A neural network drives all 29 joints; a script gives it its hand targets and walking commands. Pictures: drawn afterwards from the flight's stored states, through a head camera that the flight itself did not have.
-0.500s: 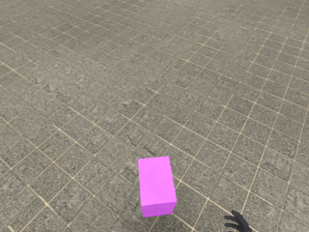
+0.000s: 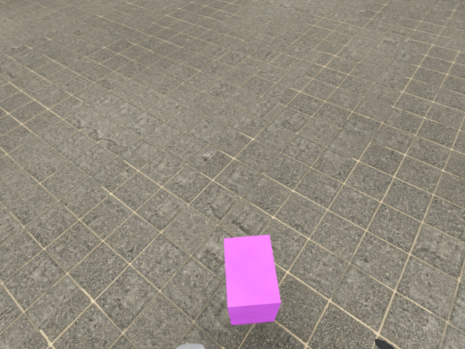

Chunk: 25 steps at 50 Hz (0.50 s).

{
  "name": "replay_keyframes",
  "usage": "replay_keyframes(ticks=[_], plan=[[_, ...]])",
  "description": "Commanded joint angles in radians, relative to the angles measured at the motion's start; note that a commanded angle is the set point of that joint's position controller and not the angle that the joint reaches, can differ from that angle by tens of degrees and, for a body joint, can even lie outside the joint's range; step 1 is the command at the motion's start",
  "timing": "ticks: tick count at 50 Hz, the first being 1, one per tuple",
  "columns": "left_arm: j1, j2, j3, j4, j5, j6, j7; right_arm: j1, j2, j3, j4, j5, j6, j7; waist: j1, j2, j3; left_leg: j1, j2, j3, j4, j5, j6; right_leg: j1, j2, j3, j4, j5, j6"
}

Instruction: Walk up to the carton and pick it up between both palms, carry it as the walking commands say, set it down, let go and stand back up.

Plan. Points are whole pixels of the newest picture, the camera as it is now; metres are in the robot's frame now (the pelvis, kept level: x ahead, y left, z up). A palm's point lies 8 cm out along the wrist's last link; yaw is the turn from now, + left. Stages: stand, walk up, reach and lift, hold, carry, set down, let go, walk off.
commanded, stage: walk up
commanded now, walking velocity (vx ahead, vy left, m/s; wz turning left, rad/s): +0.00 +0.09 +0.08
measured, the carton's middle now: (249, 281) +0.42 -0.01 -0.63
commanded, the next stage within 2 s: stand in 1.86 s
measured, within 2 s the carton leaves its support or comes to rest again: neither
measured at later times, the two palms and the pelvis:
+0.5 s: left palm out of the picture +0.02 +0.27 -0.13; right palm out of the picture +0.03 -0.18 -0.14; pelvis +0.01 +0.04 +0.01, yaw +0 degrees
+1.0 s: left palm out of the picture +0.00 +0.24 -0.14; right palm out of the picture +0.01 -0.21 -0.14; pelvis +0.01 +0.02 +0.01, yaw +0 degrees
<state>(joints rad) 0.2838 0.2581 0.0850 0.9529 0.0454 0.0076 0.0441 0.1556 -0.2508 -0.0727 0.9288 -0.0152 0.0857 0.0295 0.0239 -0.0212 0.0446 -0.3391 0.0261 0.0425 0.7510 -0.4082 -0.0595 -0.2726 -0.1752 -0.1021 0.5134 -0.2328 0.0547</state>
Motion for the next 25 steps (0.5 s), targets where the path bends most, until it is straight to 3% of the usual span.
replay_keyframes(ticks=[1, 2, 3, 4, 5, 6, 7, 8, 11, 14, 17, 18, 19, 20, 21, 25], plan=[[-0.006, 0.171, 0.031, -0.017, -0.006, 0.004, -0.02, 0.083, -0.011, 0.022, -0.02, 0.005, -0.038, -0.008, -0.042, -0.206, -0.062, 0.194, -0.052, 0.071, -0.302, 0.141, 0.017, -0.018, -0.12, 0.127, -0.139, 0.097, -0.138], [0.011, 0.139, 0.02, -0.012, -0.006, 0.009, -0.024, 0.131, -0.025, 0.016, 0.009, 0.002, -0.053, -0.016, -0.048, -0.109, -0.079, 0.271, -0.023, 0.039, -0.401, 0.216, 0.018, -0.036, -0.078, 0.091, -0.055, 0.064, -0.105], [0.048, 0.068, 0.001, -0.015, -0.002, 0.012, -0.029, 0.159, -0.096, 0.002, 0.015, -0.009, -0.07, -0.022, -0.037, 0.093, -0.063, 0.276, 0.138, -0.142, -0.532, 0.223, 0.032, -0.097, 0.007, 0.02, 0.123, -0.077, -0.054], [0.026, 0.02, -0.024, -0.044, -0.004, 0.02, -0.022, 0.134, -0.175, -0.006, -0.002, -0.007, -0.083, -0.024, -0.046, 0.299, -0.007, 0.197, 0.323, -0.362, -0.559, 0.33, 0.128, -0.219, 0.116, 0.017, 0.258, -0.326, -0.019], [0.008, 0.037, -0.023, -0.02, -0.013, 0.035, -0.02, 0.096, -0.16, -0.002, 0.0, -0.011, -0.086, -0.026, -0.051, 0.279, -0.01, 0.111, 0.33, -0.343, -0.567, 0.234, 0.172, -0.155, 0.092, 0.111, 0.328, -0.322, -0.027], [0.02, 0.043, -0.027, 0.015, -0.018, 0.042, -0.028, 0.019, -0.107, 0.023, -0.011, -0.007, -0.092, -0.027, -0.029, 0.211, 0.013, 0.075, 0.28, -0.294, -0.563, 0.173, 0.156, -0.121, 0.096, 0.146, 0.306, -0.263, -0.037], [0.042, 0.049, -0.03, 0.037, -0.017, 0.043, -0.037, -0.046, -0.074, 0.033, -0.012, -0.001, -0.093, -0.032, -0.007, 0.22, 0.026, 0.089, 0.221, -0.197, -0.552, 0.178, 0.148, -0.107, 0.1, 0.143, 0.298, -0.214, -0.042], [0.041, 0.047, -0.031, 0.046, -0.013, 0.042, -0.04, -0.049, -0.055, 0.035, -0.003, 0.006, -0.098, -0.038, -0.008, 0.245, 0.018, 0.12, 0.193, -0.159, -0.534, 0.263, 0.147, -0.094, 0.105, 0.133, 0.285, -0.189, -0.042], [0.041, 0.02, -0.035, 0.062, -0.014, 0.035, -0.03, 0.022, -0.036, 0.033, 0.032, 0.011, -0.106, -0.051, -0.029, 0.209, -0.02, 0.199, 0.195, -0.135, -0.488, 0.47, 0.17, -0.034, 0.129, 0.113, 0.214, -0.194, -0.044], [0.018, -0.004, -0.044, 0.069, -0.02, 0.029, -0.015, 0.056, -0.044, 0.026, 0.063, 0.015, -0.099, -0.062, -0.047, 0.185, -0.002, 0.23, 0.209, -0.159, -0.471, 0.475, 0.185, 0.005, 0.147, 0.1, 0.062, -0.183, -0.05], [0.072, -0.017, -0.044, 0.097, -0.023, 0.006, -0.003, 0.064, -0.046, 0.023, 0.09, 0.019, -0.088, -0.065, -0.018, 0.148, -0.003, 0.191, 0.187, -0.166, -0.437, 0.428, 0.141, 0.141, 0.149, 0.097, -0.18, 0.016, -0.06], [0.081, 0.001, -0.04, 0.099, -0.02, -0.005, -0.001, 0.078, -0.029, 0.029, 0.095, 0.018, -0.092, -0.063, -0.02, 0.108, -0.011, 0.154, 0.16, -0.154, -0.414, 0.404, 0.118, 0.199, 0.095, 0.14, -0.201, 0.12, -0.067], [0.036, 0.02, -0.048, 0.104, -0.021, -0.012, -0.006, 0.076, 0.001, 0.038, 0.103, 0.021, -0.094, -0.06, -0.04, 0.012, 0.025, 0.13, 0.093, -0.105, -0.437, 0.28, 0.089, 0.178, 0.059, 0.197, -0.198, 0.235, -0.083], [0.017, 0.019, -0.047, 0.116, -0.026, -0.016, -0.011, 0.079, -0.002, 0.04, 0.113, 0.02, -0.095, -0.059, -0.045, -0.033, 0.039, 0.154, 0.065, -0.077, -0.453, 0.223, 0.072, 0.159, 0.053, 0.204, -0.196, 0.298, -0.098], [0.021, 0.007, -0.046, 0.121, -0.026, -0.02, -0.011, 0.094, -0.002, 0.039, 0.123, 0.015, -0.095, -0.059, -0.048, -0.054, 0.033, 0.178, 0.064, -0.073, -0.457, 0.23, 0.071, 0.152, 0.056, 0.198, -0.199, 0.295, -0.099], [0.038, -0.014, -0.042, 0.131, -0.028, -0.025, -0.004, 0.111, -0.005, 0.033, 0.144, 0.01, -0.096, -0.061, -0.042, -0.023, 0.001, 0.205, 0.087, -0.087, -0.457, 0.313, 0.075, 0.165, 0.074, 0.169, -0.203, 0.252, -0.093]])
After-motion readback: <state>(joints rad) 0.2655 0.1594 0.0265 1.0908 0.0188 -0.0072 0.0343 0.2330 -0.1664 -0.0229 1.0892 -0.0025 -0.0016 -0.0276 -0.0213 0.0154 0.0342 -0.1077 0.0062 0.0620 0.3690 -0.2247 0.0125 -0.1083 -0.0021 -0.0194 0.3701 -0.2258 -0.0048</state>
